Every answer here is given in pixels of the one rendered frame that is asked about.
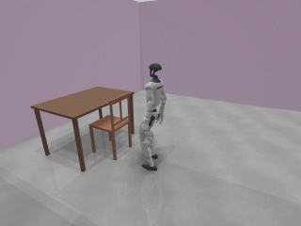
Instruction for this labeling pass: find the right robot hand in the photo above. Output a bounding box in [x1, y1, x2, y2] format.
[156, 113, 164, 125]

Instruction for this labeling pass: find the left robot hand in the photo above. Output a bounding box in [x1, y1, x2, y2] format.
[140, 123, 149, 137]

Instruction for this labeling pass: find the robot left forearm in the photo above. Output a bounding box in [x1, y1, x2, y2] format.
[144, 102, 153, 124]

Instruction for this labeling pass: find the robot right foot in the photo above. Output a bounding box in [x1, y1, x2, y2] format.
[151, 153, 158, 159]

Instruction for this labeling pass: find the left robot shin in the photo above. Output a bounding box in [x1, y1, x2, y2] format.
[140, 141, 154, 167]

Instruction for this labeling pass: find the robot right forearm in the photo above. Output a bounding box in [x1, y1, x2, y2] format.
[159, 99, 166, 114]

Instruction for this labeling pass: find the right robot upper arm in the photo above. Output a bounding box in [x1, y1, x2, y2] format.
[160, 80, 166, 101]

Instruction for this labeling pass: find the left robot upper arm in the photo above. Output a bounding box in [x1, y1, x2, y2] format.
[145, 82, 154, 106]

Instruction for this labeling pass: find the chair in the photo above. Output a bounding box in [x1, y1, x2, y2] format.
[88, 93, 132, 161]

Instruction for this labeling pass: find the table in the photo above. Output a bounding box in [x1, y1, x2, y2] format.
[30, 87, 135, 172]

